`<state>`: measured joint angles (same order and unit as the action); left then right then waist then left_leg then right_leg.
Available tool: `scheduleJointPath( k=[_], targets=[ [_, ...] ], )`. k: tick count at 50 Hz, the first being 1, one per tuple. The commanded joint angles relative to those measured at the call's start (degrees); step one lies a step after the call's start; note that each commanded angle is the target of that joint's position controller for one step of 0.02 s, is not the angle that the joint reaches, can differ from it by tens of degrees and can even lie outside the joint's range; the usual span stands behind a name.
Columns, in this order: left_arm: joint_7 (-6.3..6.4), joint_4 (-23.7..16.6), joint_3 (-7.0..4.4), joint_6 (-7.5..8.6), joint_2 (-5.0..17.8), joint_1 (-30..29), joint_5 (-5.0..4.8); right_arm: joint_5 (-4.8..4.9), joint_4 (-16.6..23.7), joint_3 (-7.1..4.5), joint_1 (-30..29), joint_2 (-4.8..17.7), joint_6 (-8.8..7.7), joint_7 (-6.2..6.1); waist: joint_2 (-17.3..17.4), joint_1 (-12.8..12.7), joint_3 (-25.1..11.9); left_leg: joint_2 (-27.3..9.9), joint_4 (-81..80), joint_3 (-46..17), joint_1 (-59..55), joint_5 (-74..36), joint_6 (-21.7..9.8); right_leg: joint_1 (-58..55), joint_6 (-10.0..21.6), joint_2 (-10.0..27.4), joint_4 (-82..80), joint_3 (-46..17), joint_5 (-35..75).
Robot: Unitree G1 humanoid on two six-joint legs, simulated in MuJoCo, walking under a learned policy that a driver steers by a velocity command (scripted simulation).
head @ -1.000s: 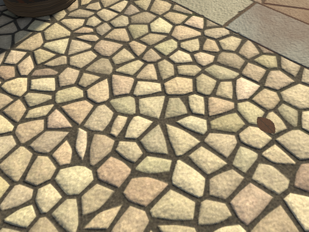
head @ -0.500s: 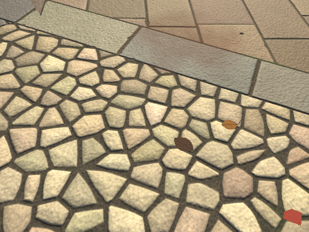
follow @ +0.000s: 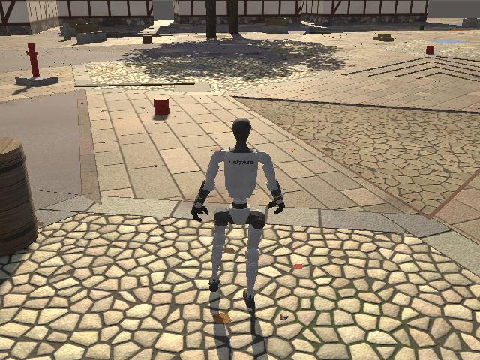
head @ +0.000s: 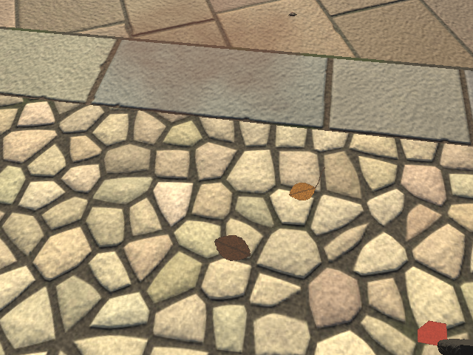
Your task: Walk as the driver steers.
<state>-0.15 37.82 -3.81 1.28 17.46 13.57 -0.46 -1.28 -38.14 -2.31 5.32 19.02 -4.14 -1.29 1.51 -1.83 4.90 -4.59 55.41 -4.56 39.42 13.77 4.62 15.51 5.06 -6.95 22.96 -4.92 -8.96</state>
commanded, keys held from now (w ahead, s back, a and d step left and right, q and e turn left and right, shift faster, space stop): no key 1.00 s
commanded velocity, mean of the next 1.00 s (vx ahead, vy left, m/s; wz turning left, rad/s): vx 0.04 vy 0.00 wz -0.12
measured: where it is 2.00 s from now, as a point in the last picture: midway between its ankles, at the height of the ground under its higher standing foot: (267, 282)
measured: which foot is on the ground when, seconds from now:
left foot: up 0.00-0.16, down 0.18-1.00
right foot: down 0.00-0.20, up 0.22-0.44, down 0.46-1.00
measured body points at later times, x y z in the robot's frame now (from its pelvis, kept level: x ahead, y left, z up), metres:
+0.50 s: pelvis +0.11 +0.03 -0.01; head +0.13 +0.03 +0.44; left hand +0.23 +0.29 -0.13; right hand +0.24 -0.22 -0.12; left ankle +0.19 +0.14 -0.74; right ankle +0.08 -0.11 -0.74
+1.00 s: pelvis +0.14 +0.00 -0.01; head +0.15 +0.00 +0.44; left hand +0.23 +0.25 -0.15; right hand +0.23 -0.26 -0.14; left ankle +0.19 +0.14 -0.74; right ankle +0.08 -0.11 -0.74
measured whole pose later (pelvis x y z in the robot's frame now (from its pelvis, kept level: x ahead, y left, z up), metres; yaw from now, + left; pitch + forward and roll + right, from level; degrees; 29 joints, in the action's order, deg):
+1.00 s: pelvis +0.14 +0.00 -0.01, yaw -5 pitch -2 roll +0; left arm 1.7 52.4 -1.5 0.3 12.2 14.4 0.2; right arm -0.1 -51.5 -2.1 9.3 13.6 0.5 -1.8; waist 0.4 0.5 2.3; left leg -1.0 30.6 -1.7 15.9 13.0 1.7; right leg 7.7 0.0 -0.9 30.4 -2.9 -20.9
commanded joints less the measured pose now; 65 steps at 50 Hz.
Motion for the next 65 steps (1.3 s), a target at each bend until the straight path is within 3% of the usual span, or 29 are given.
scheduleJointPath(
  k=[1, 5, 8, 9, 10, 11, 12, 13, 15, 16, 19, 22, 23, 24, 25, 27, 31, 50, 51, 52, 54, 56, 57, 59, 61, 62, 63, 64, 65],
  targets=[
    [1.42, -3.26, -2.33, -0.24, 8.42, -2.91, -0.50, 0.19, 1.38, -0.29, 4.01, 2.31, 0.27, 0.39, -5.89, 1.98, -11.35, 3.02, -9.71, 2.56, -11.39, -10.90, 0.62, 0.19, 7.40, 11.29, -1.92, -5.62, 34.09],
    [1.53, -1.10, -1.70, -0.95, 7.86, -0.19, -0.03, 0.83, 2.63, -0.52, -0.68, 3.39, 0.08, 1.37, -7.01, -0.50, -10.76, 3.73, -18.17, 1.14, -13.08, -12.22, -0.91, -4.15, 6.64, 14.15, 1.01, -10.51, 26.79],
    [1.38, -0.53, -0.90, -0.96, 6.50, -1.33, -0.07, 0.13, 2.79, -1.38, 0.85, 4.42, -0.53, 1.63, -8.00, 1.47, -9.68, 4.09, -26.93, 1.47, -17.51, -11.63, -4.29, -6.66, 4.93, 14.26, 6.43, -14.16, 22.39],
    [1.33, -0.36, -0.41, -0.74, 5.19, -0.87, 0.12, -0.46, 2.88, -1.49, 1.75, 4.85, -1.01, 1.51, -6.72, 2.24, -9.81, 2.11, -31.79, 0.35, -23.39, -23.28, -6.07, -5.05, 2.80, 11.58, 9.03, -13.59, 18.69],
    [1.21, -0.70, 0.32, -0.10, 3.05, 2.40, 1.49, -1.59, 3.81, -1.77, 2.39, 7.79, -1.26, 1.07, -0.31, 0.36, -13.76, -5.99, -29.39, -6.41, -32.94, -45.31, -9.50, -1.18, -0.09, 7.14, 15.16, -10.78, 7.55],
    [1.40, 1.25, 0.64, -0.02, 2.32, 9.33, 0.94, -2.19, 3.11, -1.37, 3.13, 6.12, -0.37, 0.89, 8.76, -1.53, -18.40, -13.97, -27.64, -15.43, -41.09, -53.87, -19.13, 5.00, -4.09, 2.80, 22.01, -6.59, -14.26],
    [1.50, 1.24, 0.30, -0.85, 5.20, 7.40, 0.99, -0.75, 2.12, -0.21, 4.97, 1.12, 0.38, 1.08, 10.47, 0.52, -19.02, -17.19, -30.64, -22.01, -39.95, -46.25, -22.54, 6.89, -6.80, 4.38, 25.96, -5.23, -27.80],
    [1.63, 0.45, -0.44, -1.86, 7.12, 3.84, 0.33, 0.04, 1.59, 0.27, 5.59, 0.38, 0.82, 1.50, 8.31, 2.05, -16.59, -15.88, -32.61, -22.52, -38.86, -35.48, -21.76, 9.26, -8.03, 5.15, 29.48, -4.66, -29.87],
    [1.99, 0.86, -0.99, -4.01, 6.89, 1.51, 0.18, 0.44, 1.42, -0.47, 2.95, 3.29, 1.58, 1.72, 4.97, 1.72, -11.93, -13.18, -35.62, -19.48, -33.08, -18.01, -18.56, 10.66, -9.83, 6.75, 33.41, -3.58, -26.43],
    [2.01, 1.46, -0.89, -4.64, 5.86, 1.91, 0.17, 0.29, 1.72, -0.56, 0.36, 3.66, 1.83, 1.63, 5.20, 0.63, -10.27, -11.21, -36.99, -16.57, -29.01, -12.06, -16.65, 8.34, -10.09, 7.85, 30.49, -2.99, -24.16],
    [1.83, 3.65, 0.16, -4.30, 1.80, 3.17, 0.34, 0.11, 1.46, -0.51, -2.06, 2.67, 2.95, 1.52, 7.73, 0.29, -9.05, -5.14, -37.33, -8.03, -23.61, -6.50, -13.93, -0.38, -9.70, 7.10, 16.32, 1.49, -15.40],
    [1.35, 5.08, 0.04, -3.79, 1.76, 3.74, 1.14, 0.89, 0.05, 0.01, 0.45, 1.27, 3.14, 1.33, 6.49, 0.16, -10.18, -3.02, -35.75, -5.52, -22.05, 2.98, -11.13, -7.90, -7.36, 6.53, 3.32, 3.05, -2.29],
    [1.44, 4.12, -0.08, -3.68, 3.45, 2.18, 1.82, 0.60, -0.50, 0.31, 1.61, 0.66, 2.79, 1.50, 4.11, 0.99, -9.29, -2.21, -34.93, -4.83, -20.09, 7.58, -8.63, -8.65, -5.91, 9.61, 2.87, -0.36, -0.17],
    [1.67, 3.85, -0.63, -3.67, 6.22, 0.71, 1.51, 0.04, -0.32, 0.13, 2.73, 1.24, 2.47, 1.80, -0.62, 3.31, -7.14, 0.53, -34.27, -2.11, -19.76, 10.16, -6.63, -4.65, -3.66, 11.21, 3.65, -2.39, -4.77],
    [1.55, 4.74, -0.57, -3.37, 4.92, 0.81, 1.26, -0.32, -0.23, 0.13, 0.83, 0.99, 2.35, 1.81, -3.34, 2.56, -5.71, 2.34, -32.35, 0.80, -23.26, 7.92, -5.08, 1.21, -2.46, 10.39, 2.32, -2.26, -13.57],
    [1.58, 5.12, 0.15, -2.27, 2.81, -0.35, 1.73, 0.09, -0.54, 0.18, 0.03, 0.11, 2.31, 1.45, -4.63, 2.80, -4.67, 2.55, -29.07, 1.53, -26.92, 1.96, -5.19, 4.59, -3.37, 10.31, -0.02, -2.63, -13.97],
    [1.73, 6.39, 0.33, -0.69, 2.77, 1.23, 1.11, 0.50, -2.26, -0.06, 2.21, 0.05, 2.47, 0.89, -4.18, 2.67, -5.21, 2.71, -27.13, 1.87, -28.27, -7.21, -5.64, 2.54, -4.44, 9.90, 1.42, -2.08, -5.52],
    [1.98, 13.54, 0.94, -0.41, 0.90, 3.12, 0.66, 1.19, -11.71, -1.19, 3.45, 0.60, 4.26, -0.90, -1.87, 2.21, -4.55, 2.54, -27.24, 1.85, -31.01, -13.94, -4.43, -1.33, -4.26, 8.27, 0.87, 0.24, 3.01],
    [2.00, 14.56, 0.98, -0.48, 0.59, 4.38, 0.59, 1.18, -12.78, -1.06, 4.38, -0.06, 4.38, -0.92, -2.42, 2.08, -5.66, 3.51, -26.92, 2.99, -31.46, -8.40, -4.37, -1.85, -3.92, 8.02, -0.28, 0.39, -3.14],
    [2.06, 15.11, 0.69, -0.64, 1.42, 4.83, 0.28, 1.41, -13.43, -1.13, 4.36, -0.17, 4.50, -0.96, -3.78, 1.86, -4.39, 5.35, -25.16, 4.87, -29.91, 0.82, -4.37, -1.03, -2.68, 8.19, -1.72, -0.52, -12.55],
    [2.19, 14.86, -0.21, -0.55, 4.55, 5.58, -0.27, 1.85, -13.07, -1.27, 1.92, -0.06, 3.89, -0.89, -8.48, 0.26, 0.85, 7.88, -18.59, 7.91, -20.93, 13.15, -4.43, 0.21, 2.00, 13.22, -7.34, -8.53, -32.71],
    [2.29, 14.79, -1.05, 0.63, 7.16, 5.86, -0.87, 2.81, -11.51, -1.07, -1.05, -0.58, 1.82, -0.18, -12.35, -0.67, 6.51, 5.19, -11.83, 6.41, -12.78, 11.05, -6.03, -0.06, 7.22, 21.91, -13.12, -19.95, -37.97],
    [2.30, 14.82, -1.00, 1.33, 6.69, 5.35, -0.93, 3.14, -11.31, -1.10, -1.19, -0.56, 0.68, 0.32, -12.38, -0.30, 7.88, 3.57, -11.33, 5.02, -10.57, 11.41, -7.13, -1.22, 8.20, 23.57, -13.29, -21.60, -34.24],
    [2.00, 14.64, -0.74, 1.89, 5.43, 3.12, -1.30, 3.47, -12.58, -1.21, 2.16, -0.75, -1.08, 1.48, -11.12, 2.27, 6.74, 2.73, -19.89, 5.49, -15.02, 10.75, -8.88, -2.93, 6.38, 21.98, -10.16, -16.85, -24.91],
    [1.63, 13.87, -0.42, 1.84, 4.37, 0.20, -1.06, 2.94, -17.96, -2.57, 13.49, 0.77, -1.49, 1.91, -7.57, 6.93, 0.89, 5.86, -26.70, 6.65, -35.71, 0.81, -8.55, 4.72, 2.48, 15.37, -1.59, -7.66, -12.61],
    [1.62, 12.39, 0.53, 2.27, 1.23, -1.55, -0.87, 2.63, -19.48, -4.02, 20.28, 5.36, -1.69, 1.83, 3.74, 9.34, -1.99, -2.44, -34.67, -8.74, -43.51, 7.75, -12.38, 11.62, -1.63, 8.25, 15.30, 1.15, -6.17],
    [1.98, 10.19, 0.67, 3.23, 0.10, -1.70, -0.88, 2.47, -20.69, -4.83, 26.69, 10.00, -1.96, 2.56, 17.20, 10.45, -5.87, -14.72, -44.95, -33.84, -50.99, 13.21, -20.55, 21.60, -4.57, 2.47, 33.50, 3.74, -19.64],
    [1.71, 10.14, -0.02, 4.07, 2.69, -1.51, -1.96, 1.79, -19.85, -2.93, 22.23, 5.07, -2.46, 2.64, 10.59, 7.54, -3.38, -17.42, -45.98, -37.12, -48.71, 15.27, -21.66, 26.75, -3.56, 5.43, 43.23, -1.88, -22.75],
    [1.14, 10.70, -0.10, 4.67, 2.90, -0.96, -2.64, 1.74, -18.38, -2.11, 17.73, 2.40, -2.77, 2.58, 6.75, 5.66, 0.09, -15.55, -45.40, -29.98, -45.94, 12.95, -19.91, 28.67, -1.92, 8.41, 45.91, -2.40, -17.76]
  ],
)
